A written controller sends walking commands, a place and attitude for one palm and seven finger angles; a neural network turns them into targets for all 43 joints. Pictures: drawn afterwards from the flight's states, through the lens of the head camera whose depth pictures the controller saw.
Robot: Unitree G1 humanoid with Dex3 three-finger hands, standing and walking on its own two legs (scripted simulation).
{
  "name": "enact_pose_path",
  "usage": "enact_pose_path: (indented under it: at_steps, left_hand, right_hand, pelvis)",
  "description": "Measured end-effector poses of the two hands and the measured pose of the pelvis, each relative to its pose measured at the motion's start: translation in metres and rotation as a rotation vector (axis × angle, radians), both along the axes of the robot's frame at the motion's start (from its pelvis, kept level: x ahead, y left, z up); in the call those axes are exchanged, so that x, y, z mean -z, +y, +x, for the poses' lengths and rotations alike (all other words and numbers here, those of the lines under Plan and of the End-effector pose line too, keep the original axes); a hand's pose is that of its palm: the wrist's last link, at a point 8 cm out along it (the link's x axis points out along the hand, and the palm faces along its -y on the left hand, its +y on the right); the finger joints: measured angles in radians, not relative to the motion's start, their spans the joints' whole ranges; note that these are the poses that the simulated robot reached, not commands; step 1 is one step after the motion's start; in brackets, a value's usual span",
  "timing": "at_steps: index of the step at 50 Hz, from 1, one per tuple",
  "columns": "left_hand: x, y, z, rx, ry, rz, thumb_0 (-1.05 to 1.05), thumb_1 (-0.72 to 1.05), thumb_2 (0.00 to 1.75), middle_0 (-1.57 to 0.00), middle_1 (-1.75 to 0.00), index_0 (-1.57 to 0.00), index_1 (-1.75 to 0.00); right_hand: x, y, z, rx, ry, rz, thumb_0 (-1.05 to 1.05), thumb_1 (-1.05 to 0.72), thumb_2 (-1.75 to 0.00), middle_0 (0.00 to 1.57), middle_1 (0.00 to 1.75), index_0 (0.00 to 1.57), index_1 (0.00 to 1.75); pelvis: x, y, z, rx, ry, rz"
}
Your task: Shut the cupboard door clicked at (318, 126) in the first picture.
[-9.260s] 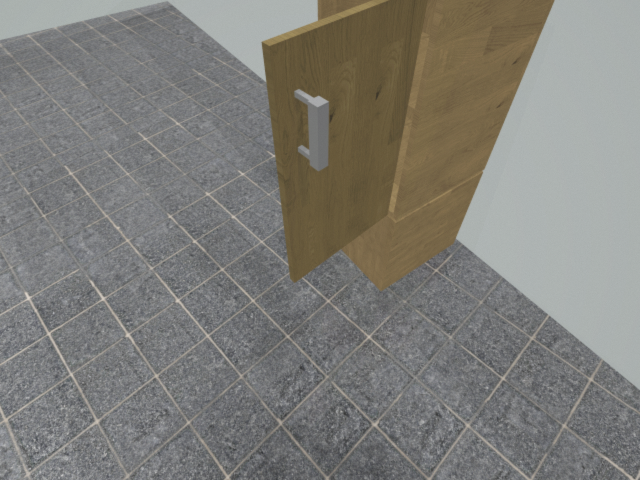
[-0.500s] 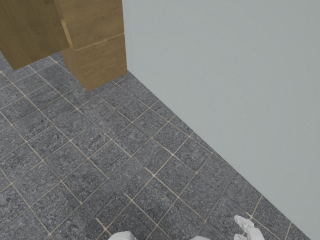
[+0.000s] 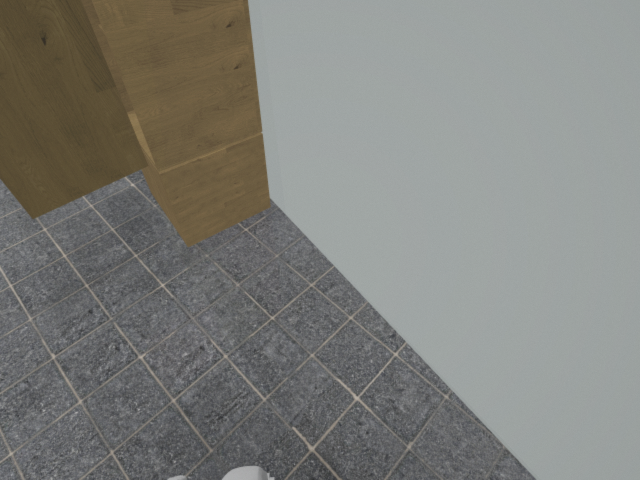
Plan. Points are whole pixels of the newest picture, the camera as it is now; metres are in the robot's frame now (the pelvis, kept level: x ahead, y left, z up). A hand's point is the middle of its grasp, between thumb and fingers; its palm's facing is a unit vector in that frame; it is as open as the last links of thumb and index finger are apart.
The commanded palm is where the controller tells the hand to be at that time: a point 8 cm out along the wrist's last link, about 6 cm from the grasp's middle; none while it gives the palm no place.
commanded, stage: walk to a spot facing it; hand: left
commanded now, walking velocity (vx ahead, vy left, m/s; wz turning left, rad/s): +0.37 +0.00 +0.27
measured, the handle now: out of the picture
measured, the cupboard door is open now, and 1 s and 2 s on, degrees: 97 97 97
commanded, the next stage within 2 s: turn to face it in 0.56 s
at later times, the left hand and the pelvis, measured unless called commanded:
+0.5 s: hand (160, 412) +0.25 +0.25 -0.17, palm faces +0.11 -0.99 -0.13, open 7.4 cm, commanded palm none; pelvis +0.23 +0.08 +0.01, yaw +3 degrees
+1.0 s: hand (213, 271) +0.52 +0.22 -0.17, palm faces +0.16 -0.97 -0.15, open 7.2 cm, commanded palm none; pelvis +0.42 +0.04 +0.00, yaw +10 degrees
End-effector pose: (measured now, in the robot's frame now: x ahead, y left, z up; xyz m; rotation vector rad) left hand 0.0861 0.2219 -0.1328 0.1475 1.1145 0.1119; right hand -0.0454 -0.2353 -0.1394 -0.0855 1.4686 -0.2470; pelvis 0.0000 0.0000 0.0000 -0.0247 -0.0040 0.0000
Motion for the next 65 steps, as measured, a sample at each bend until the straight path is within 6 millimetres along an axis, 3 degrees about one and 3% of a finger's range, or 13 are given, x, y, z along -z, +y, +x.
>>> enact_pose_path:
  at_steps: [5,11,15,21,29,37,40,43,47,52,58,61,65]
  left_hand:
    - [0.006,0.023,-0.024,-0.081,0.148,0.011,-0.02,0.96,0.90,-0.20,-0.30,-0.20,-0.29]
    - [0.026,0.046,-0.051,-0.174,0.361,-0.031,-0.01,0.93,0.90,-0.20,-0.30,-0.20,-0.29]
    - [0.032,0.062,-0.033,-0.175,0.446,-0.050,0.00,0.92,0.90,-0.20,-0.30,-0.20,-0.29]
    - [0.018,0.078,0.072,-0.156,0.297,-0.059,0.01,0.92,0.90,-0.20,-0.30,-0.19,-0.29]
    - [0.003,0.083,0.234,-0.078,0.096,-0.044,0.01,0.92,0.90,-0.20,-0.30,-0.19,-0.29]
    - [0.002,0.058,0.389,0.062,-0.013,0.004,0.01,0.92,0.90,-0.19,-0.30,-0.19,-0.29]
    - [0.007,0.046,0.426,0.047,-0.088,0.014,0.01,0.91,0.90,-0.20,-0.30,-0.19,-0.29]
    - [0.005,0.037,0.433,0.010,-0.086,0.004,0.00,0.91,0.90,-0.20,-0.30,-0.20,-0.29]
    - [0.008,0.031,0.419,-0.052,-0.016,-0.025,0.00,0.91,0.90,-0.20,-0.30,-0.20,-0.29]
    - [0.007,0.056,0.408,-0.178,-0.015,-0.019,-0.03,0.95,0.90,-0.20,-0.30,-0.20,-0.29]
    - [0.030,0.096,0.375,-0.286,0.062,-0.032,-0.02,0.93,0.90,-0.20,-0.30,-0.20,-0.29]
    - [0.036,0.116,0.356,-0.328,0.132,-0.020,-0.01,0.92,0.90,-0.20,-0.30,-0.20,-0.29]
    - [0.025,0.136,0.345,-0.387,0.160,0.008,0.00,0.92,0.90,-0.20,-0.30,-0.20,-0.29]
  right_hand:
    - [-0.009,0.008,0.111,-0.099,-0.130,0.005,0.00,-0.92,-0.90,0.19,0.30,0.19,0.30]
    - [-0.011,0.041,0.255,-0.235,-0.305,-0.020,0.00,-0.92,-0.90,0.19,0.30,0.19,0.30]
    - [-0.014,0.062,0.312,-0.254,-0.396,-0.054,0.00,-0.92,-0.90,0.19,0.30,0.20,0.30]
    - [-0.023,0.077,0.322,-0.207,-0.311,-0.063,-0.01,-0.94,-0.90,0.20,0.30,0.20,0.30]
    - [-0.018,0.076,0.299,-0.120,-0.094,-0.043,-0.01,-0.94,-0.90,0.20,0.30,0.20,0.30]
    - [0.000,0.082,0.282,0.002,0.142,0.036,0.00,-0.92,-0.90,0.20,0.30,0.20,0.30]
    - [0.009,0.077,0.294,0.017,0.221,0.066,0.00,-0.91,-0.90,0.20,0.30,0.20,0.30]
    - [0.011,0.067,0.332,-0.011,0.216,0.061,0.00,-0.91,-0.90,0.20,0.30,0.20,0.30]
    - [0.007,0.055,0.409,-0.079,0.102,0.034,0.00,-0.91,-0.90,0.20,0.30,0.20,0.30]
    - [-0.004,0.053,0.513,-0.210,-0.069,-0.008,0.00,-0.92,-0.90,0.19,0.30,0.20,0.30]
    - [-0.017,0.078,0.628,-0.378,-0.275,-0.073,0.00,-0.92,-0.90,0.19,0.30,0.19,0.30]
    - [-0.024,0.095,0.667,-0.444,-0.352,-0.097,0.00,-0.92,-0.90,0.19,0.30,0.19,0.30]
    - [-0.035,0.114,0.692,-0.513,-0.372,-0.104,0.00,-0.91,-0.90,0.19,0.30,0.20,0.30]
  pelvis:
    - [-0.005,0.007,0.045,-0.032,0.018,-0.003]
    - [0.010,0.039,0.109,-0.051,0.011,-0.010]
    - [0.016,0.059,0.143,-0.047,0.002,0.000]
    - [-0.003,0.073,0.193,-0.051,0.000,0.005]
    - [-0.009,0.074,0.265,-0.043,-0.010,0.015]
    - [0.008,0.052,0.349,-0.027,-0.018,0.024]
    - [0.019,0.039,0.376,-0.065,-0.020,0.033]
    - [0.016,0.035,0.391,-0.097,-0.020,0.012]
    - [0.006,0.035,0.408,-0.136,-0.001,0.008]
    - [0.001,0.044,0.426,-0.193,0.015,0.002]
    - [0.013,0.074,0.446,-0.253,0.017,-0.016]
    - [0.017,0.086,0.451,-0.282,0.028,-0.014]
    - [0.008,0.093,0.459,-0.323,0.034,-0.016]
